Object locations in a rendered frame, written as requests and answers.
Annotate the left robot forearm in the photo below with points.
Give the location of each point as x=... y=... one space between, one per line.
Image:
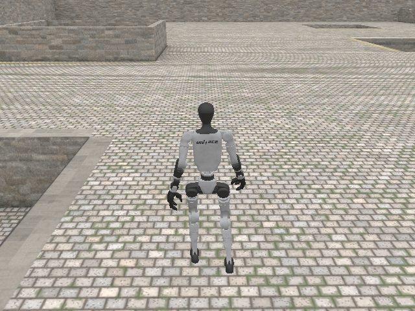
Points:
x=176 y=177

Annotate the robot right upper arm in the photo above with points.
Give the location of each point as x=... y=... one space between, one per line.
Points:
x=230 y=146

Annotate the right robot shin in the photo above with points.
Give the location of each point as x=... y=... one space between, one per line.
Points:
x=227 y=241

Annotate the robot shin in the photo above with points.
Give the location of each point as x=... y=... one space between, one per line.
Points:
x=227 y=241
x=193 y=233

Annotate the right robot hand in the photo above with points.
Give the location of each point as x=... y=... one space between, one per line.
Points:
x=238 y=181

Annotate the left robot shin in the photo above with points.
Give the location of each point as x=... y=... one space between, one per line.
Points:
x=193 y=233

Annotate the left robot hand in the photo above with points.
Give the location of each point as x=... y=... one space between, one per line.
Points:
x=170 y=198

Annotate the right robot forearm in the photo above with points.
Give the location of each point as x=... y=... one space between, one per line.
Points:
x=238 y=169

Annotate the robot left upper arm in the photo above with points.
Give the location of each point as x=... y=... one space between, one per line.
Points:
x=183 y=149

